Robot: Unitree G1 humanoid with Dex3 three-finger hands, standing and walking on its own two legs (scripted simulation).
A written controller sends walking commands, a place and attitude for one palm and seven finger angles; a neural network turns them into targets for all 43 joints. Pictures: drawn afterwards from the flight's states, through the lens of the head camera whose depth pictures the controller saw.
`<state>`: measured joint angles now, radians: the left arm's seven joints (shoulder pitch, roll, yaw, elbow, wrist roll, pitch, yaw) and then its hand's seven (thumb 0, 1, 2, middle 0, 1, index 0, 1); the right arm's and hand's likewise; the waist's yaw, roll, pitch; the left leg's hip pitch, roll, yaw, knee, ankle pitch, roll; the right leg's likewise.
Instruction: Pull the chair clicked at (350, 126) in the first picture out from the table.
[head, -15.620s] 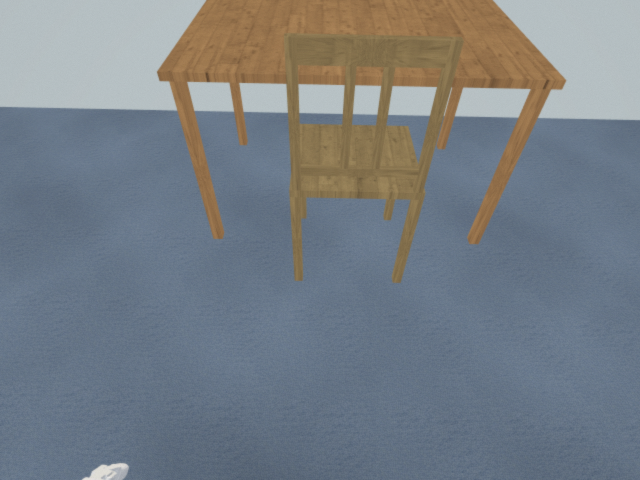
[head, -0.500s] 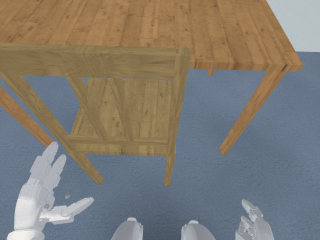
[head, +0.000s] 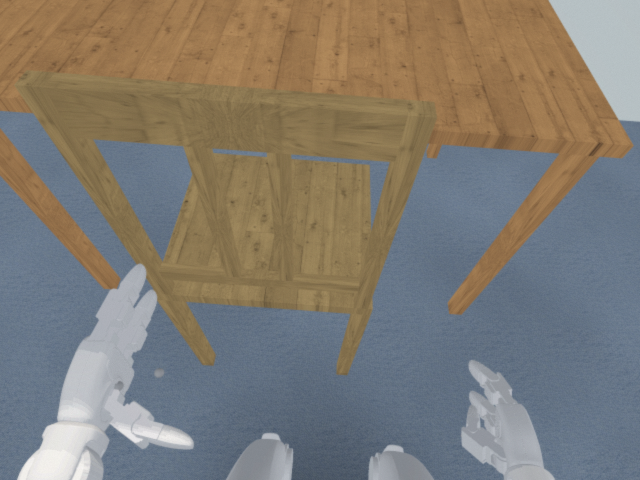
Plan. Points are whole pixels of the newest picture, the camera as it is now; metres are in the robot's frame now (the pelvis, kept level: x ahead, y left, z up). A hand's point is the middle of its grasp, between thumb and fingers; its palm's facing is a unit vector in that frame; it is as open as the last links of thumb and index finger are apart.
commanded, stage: raise the hand toward the chair's back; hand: left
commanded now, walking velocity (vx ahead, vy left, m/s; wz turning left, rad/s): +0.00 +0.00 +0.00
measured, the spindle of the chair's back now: (219, 221) +0.45 +0.18 +0.02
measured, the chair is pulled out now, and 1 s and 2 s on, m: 0.00 0.00 0.00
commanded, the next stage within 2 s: aim the fingers beside a spindle in 0.70 s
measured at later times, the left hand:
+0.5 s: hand (152, 336) +0.26 +0.20 +0.05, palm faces +0.03 -1.00 -0.05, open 16.9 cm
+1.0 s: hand (181, 342) +0.26 +0.18 +0.03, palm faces +0.00 -1.00 -0.05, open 16.9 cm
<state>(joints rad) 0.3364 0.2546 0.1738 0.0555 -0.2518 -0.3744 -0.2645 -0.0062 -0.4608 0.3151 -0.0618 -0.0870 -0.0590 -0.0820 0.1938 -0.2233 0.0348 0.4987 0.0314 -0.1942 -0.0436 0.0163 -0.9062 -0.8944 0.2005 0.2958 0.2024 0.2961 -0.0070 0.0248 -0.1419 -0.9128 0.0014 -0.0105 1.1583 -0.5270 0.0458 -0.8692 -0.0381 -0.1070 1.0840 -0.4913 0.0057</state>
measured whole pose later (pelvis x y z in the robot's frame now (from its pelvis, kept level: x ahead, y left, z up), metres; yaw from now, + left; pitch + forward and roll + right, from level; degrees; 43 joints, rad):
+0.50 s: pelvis +0.01 +0.00 +0.01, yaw -1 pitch +17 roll -3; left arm 0.31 0.26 0.23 0.04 -0.28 -0.42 -0.24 -0.01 -0.50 0.30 -0.06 -0.08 -0.06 -0.08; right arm 0.25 -0.24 0.01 0.54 0.02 -0.19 -0.04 0.02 -0.91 -0.89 0.20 0.30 0.20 0.30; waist -0.03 0.02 -0.14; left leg -0.87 0.01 0.00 1.11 -0.52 0.04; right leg -0.84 -0.03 -0.10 1.03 -0.48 0.01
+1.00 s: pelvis +0.01 -0.02 +0.00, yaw +0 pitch +17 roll -2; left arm 0.24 0.26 0.22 0.16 -0.28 -0.41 -0.30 -0.01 -0.50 0.30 -0.06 -0.08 -0.06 -0.08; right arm 0.21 -0.25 0.02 0.55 0.03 -0.17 -0.04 0.02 -0.91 -0.89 0.20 0.30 0.20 0.30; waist -0.02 0.03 -0.14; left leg -0.90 0.02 -0.02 1.13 -0.53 0.01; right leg -0.87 -0.02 -0.11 1.08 -0.51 -0.02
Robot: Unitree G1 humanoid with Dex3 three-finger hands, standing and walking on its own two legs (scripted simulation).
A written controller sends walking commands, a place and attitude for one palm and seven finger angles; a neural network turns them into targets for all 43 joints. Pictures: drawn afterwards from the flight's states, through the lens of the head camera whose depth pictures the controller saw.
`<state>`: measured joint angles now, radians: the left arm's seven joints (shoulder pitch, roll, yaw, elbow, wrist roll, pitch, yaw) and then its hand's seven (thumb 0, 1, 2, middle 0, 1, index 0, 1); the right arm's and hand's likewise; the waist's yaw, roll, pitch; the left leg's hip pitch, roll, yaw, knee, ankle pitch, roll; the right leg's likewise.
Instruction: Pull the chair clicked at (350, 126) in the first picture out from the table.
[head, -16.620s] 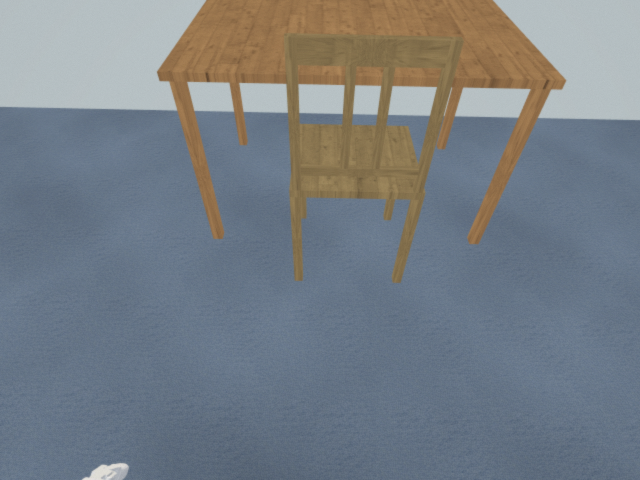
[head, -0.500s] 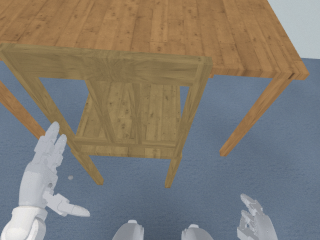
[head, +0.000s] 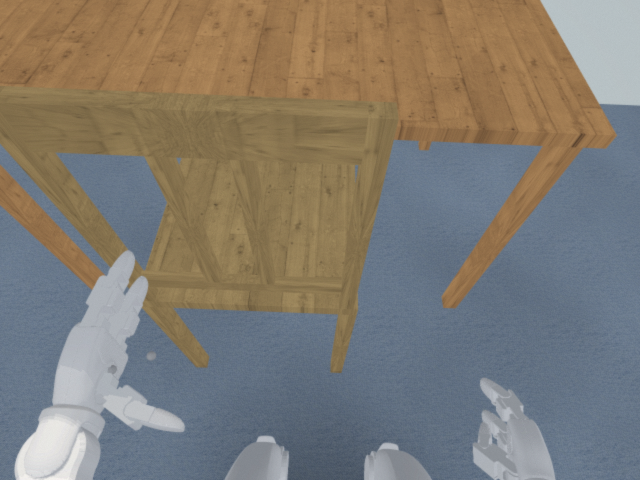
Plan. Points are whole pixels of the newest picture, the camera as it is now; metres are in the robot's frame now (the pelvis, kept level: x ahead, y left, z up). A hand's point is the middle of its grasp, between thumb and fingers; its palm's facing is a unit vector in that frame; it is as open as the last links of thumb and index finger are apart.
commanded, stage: aim the fingers beside a spindle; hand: left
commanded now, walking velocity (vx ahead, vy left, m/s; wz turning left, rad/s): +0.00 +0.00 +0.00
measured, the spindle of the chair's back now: (192, 228) +0.44 +0.20 +0.01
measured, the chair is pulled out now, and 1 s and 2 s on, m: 0.00 0.00 0.00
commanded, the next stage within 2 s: none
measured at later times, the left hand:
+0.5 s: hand (165, 338) +0.27 +0.19 +0.03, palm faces -0.01 -1.00 -0.05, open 16.9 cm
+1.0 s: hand (191, 331) +0.29 +0.18 +0.00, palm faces -0.05 -1.00 -0.02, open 16.9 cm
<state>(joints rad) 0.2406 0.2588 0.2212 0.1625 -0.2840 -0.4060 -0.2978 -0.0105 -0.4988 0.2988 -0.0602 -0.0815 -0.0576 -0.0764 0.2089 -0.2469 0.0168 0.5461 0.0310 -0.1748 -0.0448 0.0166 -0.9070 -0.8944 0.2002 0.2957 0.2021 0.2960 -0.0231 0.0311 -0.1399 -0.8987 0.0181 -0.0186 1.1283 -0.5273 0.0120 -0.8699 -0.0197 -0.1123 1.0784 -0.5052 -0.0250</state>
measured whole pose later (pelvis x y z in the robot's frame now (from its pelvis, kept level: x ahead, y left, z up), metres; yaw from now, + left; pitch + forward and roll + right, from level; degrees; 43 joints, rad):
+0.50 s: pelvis -0.01 +0.00 -0.01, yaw +0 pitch +19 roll -2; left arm 0.14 0.25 0.22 0.22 -0.27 -0.49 -0.27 -0.01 -0.50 0.30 -0.06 -0.08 -0.06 -0.08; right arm 0.21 -0.25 0.00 0.58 0.02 -0.18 -0.03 0.02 -0.91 -0.89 0.20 0.30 0.20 0.30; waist -0.04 0.03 -0.15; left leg -0.97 0.02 -0.01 1.18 -0.53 0.01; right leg -0.95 -0.02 -0.10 1.13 -0.51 -0.03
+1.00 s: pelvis -0.01 +0.01 -0.02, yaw -1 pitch +21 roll -2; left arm 0.04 0.22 0.14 0.27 -0.22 -0.45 -0.20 -0.01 -0.50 0.30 -0.06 -0.08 -0.06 -0.08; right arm 0.20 -0.25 0.01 0.55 0.01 -0.13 -0.02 0.02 -0.91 -0.89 0.20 0.30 0.20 0.30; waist -0.04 0.03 -0.15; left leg -1.06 0.01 0.00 1.24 -0.55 0.03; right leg -1.04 -0.03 -0.09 1.19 -0.52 -0.01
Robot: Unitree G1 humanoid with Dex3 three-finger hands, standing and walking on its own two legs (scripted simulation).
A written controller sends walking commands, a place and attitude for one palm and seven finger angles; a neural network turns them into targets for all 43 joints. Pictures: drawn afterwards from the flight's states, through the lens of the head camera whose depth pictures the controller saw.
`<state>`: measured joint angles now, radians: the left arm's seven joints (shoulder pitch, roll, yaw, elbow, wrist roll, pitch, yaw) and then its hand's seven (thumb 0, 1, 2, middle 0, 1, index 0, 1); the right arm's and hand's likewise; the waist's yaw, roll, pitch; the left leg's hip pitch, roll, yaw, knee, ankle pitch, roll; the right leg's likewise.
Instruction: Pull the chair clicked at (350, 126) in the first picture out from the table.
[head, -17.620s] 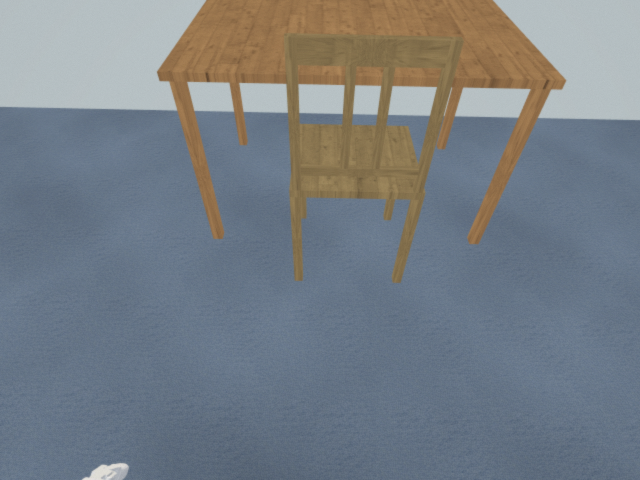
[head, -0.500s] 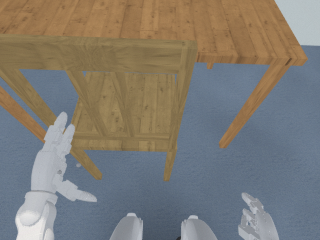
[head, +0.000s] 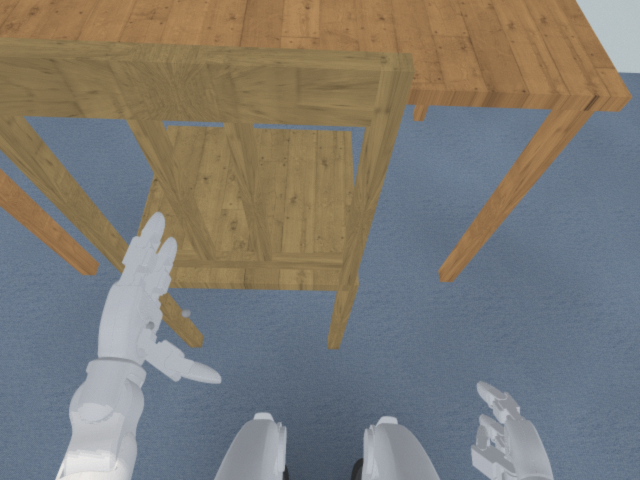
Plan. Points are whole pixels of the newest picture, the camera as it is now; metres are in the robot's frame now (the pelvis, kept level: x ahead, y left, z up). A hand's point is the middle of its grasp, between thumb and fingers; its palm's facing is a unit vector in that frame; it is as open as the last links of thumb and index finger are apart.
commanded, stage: aim the fingers beside a spindle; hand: left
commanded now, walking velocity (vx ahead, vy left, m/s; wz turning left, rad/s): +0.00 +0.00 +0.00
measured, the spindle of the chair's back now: (182, 201) +0.45 +0.20 +0.04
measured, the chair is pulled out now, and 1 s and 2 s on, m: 0.00 0.00 0.00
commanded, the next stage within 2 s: none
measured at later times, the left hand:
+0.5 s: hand (174, 306) +0.31 +0.18 +0.02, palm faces +0.04 -1.00 -0.06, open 16.9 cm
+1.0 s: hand (178, 323) +0.29 +0.18 +0.01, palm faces +0.00 -1.00 -0.03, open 16.9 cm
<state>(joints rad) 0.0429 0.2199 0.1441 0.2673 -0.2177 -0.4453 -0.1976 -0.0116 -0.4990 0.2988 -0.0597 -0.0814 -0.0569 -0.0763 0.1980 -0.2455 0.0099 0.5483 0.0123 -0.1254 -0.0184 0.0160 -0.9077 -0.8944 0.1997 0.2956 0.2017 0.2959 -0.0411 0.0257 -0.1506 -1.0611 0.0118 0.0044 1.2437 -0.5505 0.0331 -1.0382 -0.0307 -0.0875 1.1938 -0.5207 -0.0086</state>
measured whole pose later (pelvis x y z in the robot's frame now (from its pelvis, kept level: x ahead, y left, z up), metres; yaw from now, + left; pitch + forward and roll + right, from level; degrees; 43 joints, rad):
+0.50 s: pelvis +0.00 -0.01 -0.01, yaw +0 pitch +22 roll -2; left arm 0.02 0.24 0.18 0.29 -0.21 -0.49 -0.16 -0.01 -0.50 0.30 -0.06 -0.08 -0.06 -0.08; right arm 0.19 -0.24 0.01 0.55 0.01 -0.08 -0.01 0.02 -0.91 -0.89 0.20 0.30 0.20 0.30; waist -0.04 0.03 -0.17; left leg -1.09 0.01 0.00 1.27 -0.56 0.03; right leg -1.06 -0.03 -0.09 1.22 -0.53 -0.02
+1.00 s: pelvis +0.00 -0.01 +0.00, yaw +0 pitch +21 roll -2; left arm 0.07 0.24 0.18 0.29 -0.24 -0.47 -0.22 -0.01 -0.50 0.30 -0.06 -0.08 -0.06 -0.08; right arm 0.20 -0.25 0.01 0.55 0.02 -0.10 -0.02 0.02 -0.91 -0.89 0.20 0.30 0.20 0.30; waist -0.04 0.03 -0.16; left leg -1.09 0.02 -0.01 1.27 -0.56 0.02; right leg -1.06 -0.02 -0.10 1.22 -0.53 -0.02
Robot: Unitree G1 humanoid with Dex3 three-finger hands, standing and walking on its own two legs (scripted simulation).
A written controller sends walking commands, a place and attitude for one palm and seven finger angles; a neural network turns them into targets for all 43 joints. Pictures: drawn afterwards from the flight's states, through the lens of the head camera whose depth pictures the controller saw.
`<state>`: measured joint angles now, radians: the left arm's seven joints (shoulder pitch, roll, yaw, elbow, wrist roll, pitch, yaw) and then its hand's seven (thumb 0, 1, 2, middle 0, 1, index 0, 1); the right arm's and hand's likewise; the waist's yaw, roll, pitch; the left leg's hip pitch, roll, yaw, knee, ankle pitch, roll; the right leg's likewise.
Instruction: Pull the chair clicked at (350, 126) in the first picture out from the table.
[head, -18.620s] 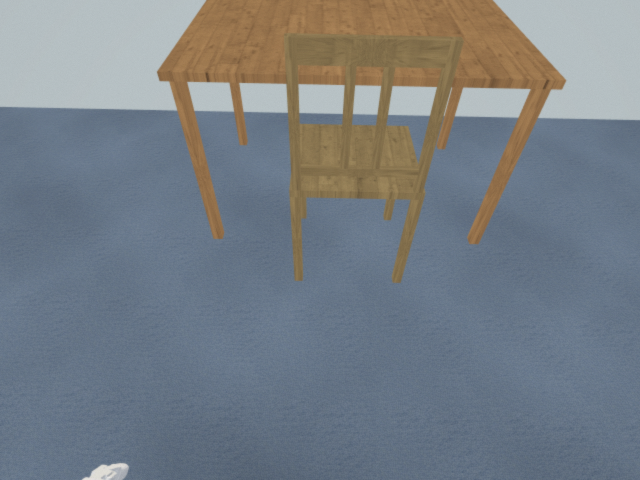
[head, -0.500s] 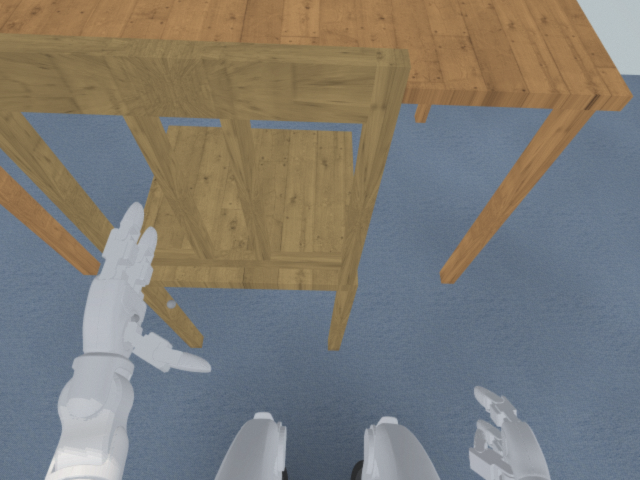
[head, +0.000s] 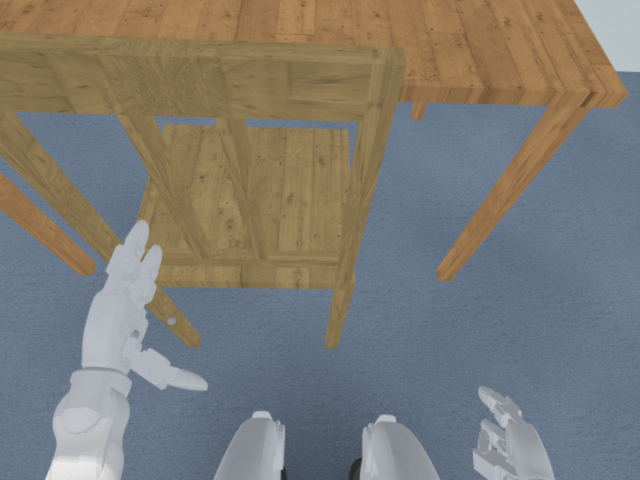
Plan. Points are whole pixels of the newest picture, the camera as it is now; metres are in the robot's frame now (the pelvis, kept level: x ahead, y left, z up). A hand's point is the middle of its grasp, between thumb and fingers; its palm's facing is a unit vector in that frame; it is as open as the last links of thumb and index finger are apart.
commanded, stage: aim the fingers beside a spindle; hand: left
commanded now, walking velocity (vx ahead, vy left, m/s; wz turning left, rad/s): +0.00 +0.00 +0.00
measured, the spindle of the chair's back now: (176, 199) +0.45 +0.20 +0.04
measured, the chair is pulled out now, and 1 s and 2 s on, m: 0.00 0.00 0.00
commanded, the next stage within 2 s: none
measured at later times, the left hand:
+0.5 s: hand (173, 297) +0.32 +0.18 +0.03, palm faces +0.02 -1.00 -0.05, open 16.9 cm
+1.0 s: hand (186, 309) +0.31 +0.17 +0.01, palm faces -0.01 -1.00 -0.03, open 16.9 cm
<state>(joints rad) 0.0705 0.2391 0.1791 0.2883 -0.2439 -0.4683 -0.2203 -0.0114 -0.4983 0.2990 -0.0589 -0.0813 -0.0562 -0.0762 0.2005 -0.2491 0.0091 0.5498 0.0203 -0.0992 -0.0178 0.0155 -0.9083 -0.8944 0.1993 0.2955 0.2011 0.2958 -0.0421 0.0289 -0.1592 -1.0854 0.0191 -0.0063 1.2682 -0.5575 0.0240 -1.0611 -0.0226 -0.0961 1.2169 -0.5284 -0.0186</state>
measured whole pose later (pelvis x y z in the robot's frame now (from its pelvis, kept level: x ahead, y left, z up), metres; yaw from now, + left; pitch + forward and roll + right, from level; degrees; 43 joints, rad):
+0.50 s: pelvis +0.00 +0.01 +0.00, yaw +0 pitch +22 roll -2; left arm 0.01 0.23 0.16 0.27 -0.20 -0.48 -0.15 -0.01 -0.50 0.30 -0.06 -0.08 -0.06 -0.08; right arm 0.20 -0.24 0.02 0.55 0.01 -0.09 -0.01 0.02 -0.91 -0.89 0.20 0.30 0.20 0.30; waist -0.04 0.03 -0.17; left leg -1.09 0.01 0.00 1.26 -0.56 0.03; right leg -1.07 -0.03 -0.08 1.22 -0.53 -0.01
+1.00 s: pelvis +0.00 +0.00 +0.00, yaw +0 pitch +22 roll -2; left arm 0.02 0.23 0.16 0.31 -0.22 -0.44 -0.19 -0.01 -0.50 0.30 -0.06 -0.08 -0.06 -0.08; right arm 0.19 -0.25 0.01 0.54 0.02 -0.08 -0.02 0.02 -0.91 -0.89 0.20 0.30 0.20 0.30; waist -0.05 0.03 -0.15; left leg -1.10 0.02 0.00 1.27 -0.56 0.02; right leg -1.08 -0.02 -0.09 1.23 -0.54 -0.02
